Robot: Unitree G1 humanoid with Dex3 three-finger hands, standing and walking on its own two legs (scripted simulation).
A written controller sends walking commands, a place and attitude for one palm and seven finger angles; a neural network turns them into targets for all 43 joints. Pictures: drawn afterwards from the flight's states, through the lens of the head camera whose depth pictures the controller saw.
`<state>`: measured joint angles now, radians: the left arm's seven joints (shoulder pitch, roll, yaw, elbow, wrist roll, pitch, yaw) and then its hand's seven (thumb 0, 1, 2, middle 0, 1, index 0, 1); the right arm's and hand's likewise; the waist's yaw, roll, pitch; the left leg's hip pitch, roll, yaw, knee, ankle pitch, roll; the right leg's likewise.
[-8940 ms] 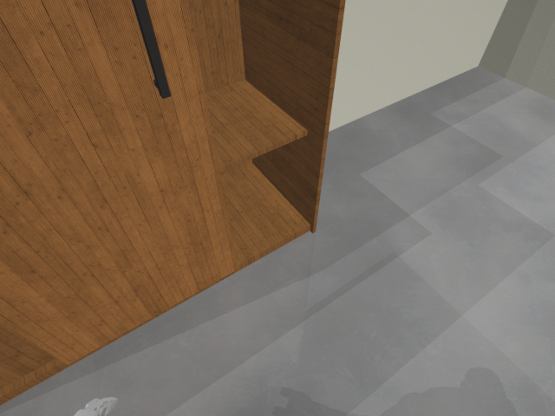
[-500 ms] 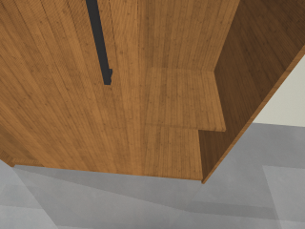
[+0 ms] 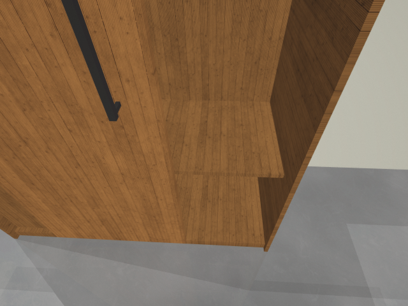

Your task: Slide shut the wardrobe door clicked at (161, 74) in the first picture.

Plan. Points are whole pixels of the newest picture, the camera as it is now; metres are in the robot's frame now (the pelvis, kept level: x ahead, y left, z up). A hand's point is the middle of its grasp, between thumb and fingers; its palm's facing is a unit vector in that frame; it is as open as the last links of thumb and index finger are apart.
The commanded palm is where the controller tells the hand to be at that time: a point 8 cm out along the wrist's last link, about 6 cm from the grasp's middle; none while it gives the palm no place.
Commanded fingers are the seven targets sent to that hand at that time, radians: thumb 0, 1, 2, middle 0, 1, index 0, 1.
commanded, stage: come to a stop and stand still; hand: left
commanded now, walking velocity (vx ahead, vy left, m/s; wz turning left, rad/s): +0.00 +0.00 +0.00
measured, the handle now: (91, 45) +0.50 +0.23 +0.27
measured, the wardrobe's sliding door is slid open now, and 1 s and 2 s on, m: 0.39 0.39 0.39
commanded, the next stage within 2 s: look again from close up in 0.86 s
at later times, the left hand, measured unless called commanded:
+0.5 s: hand out of the picture +0.00 +0.22 -0.18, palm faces +0.04 -0.98 -0.19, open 7.4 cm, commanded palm none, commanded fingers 0.00 0.90 0.90 -0.20 -0.30 -0.20 -0.30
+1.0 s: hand out of the picture +0.00 +0.24 -0.18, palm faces +0.00 -0.98 -0.19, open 7.4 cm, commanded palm none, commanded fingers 0.00 0.90 0.90 -0.20 -0.30 -0.20 -0.30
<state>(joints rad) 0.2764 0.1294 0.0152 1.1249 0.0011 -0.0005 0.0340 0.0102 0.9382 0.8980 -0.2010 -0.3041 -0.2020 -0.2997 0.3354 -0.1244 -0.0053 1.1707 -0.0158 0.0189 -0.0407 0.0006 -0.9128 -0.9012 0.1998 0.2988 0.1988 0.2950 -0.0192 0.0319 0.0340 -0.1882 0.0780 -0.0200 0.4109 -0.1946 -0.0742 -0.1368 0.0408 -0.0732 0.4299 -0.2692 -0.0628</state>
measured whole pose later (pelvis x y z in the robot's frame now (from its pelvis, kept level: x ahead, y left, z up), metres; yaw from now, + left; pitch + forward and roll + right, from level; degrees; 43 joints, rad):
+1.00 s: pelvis +0.01 +0.07 +0.00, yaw -1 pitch +0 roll +0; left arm 0.30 0.14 -0.01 1.11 0.02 0.00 0.04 0.00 0.91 0.90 -0.20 -0.30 -0.20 -0.30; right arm 0.29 -0.15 0.02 1.12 -0.01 -0.03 -0.03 0.00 -0.92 -0.90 0.20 0.30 0.20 0.30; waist 0.00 0.00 0.03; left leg -0.19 -0.05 0.08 0.45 -0.26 0.06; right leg -0.17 -0.06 -0.02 0.48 -0.30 0.04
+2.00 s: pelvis +0.00 +0.04 -0.01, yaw +1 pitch +0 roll +0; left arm 0.46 0.21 0.03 0.09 -0.14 -0.02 0.12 0.05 0.91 0.87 -0.20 -0.34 -0.20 -0.34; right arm 0.34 -0.24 -0.01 0.85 0.04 -0.27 -0.09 0.02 -0.93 -0.90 0.20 0.30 0.20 0.30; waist -0.02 0.05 -0.03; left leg -0.27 -0.01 0.03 0.54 -0.28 0.02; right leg -0.23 -0.04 -0.07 0.56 -0.33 0.00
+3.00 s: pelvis -0.02 +0.04 -0.01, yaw +2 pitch -2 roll -1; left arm 0.12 0.40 0.38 -0.11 -0.34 0.02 -0.37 0.00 -0.28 0.39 -0.29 -1.06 -0.29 -1.06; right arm 0.23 -0.28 0.05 0.65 0.06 -0.36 -0.11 0.01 -0.91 -0.90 0.20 0.30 0.20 0.30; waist 0.04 0.05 -0.03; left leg -0.26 0.00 0.01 0.56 -0.26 0.02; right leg -0.19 -0.02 -0.08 0.52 -0.29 0.00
